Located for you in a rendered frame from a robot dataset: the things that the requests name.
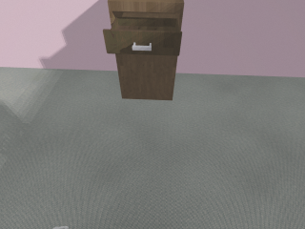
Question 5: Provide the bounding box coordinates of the drawer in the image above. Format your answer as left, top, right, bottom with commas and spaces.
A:
103, 16, 182, 56

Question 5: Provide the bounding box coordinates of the handle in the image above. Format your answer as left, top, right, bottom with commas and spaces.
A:
132, 42, 152, 51

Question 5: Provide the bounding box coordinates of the cabinet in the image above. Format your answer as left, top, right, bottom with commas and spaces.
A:
108, 0, 185, 101

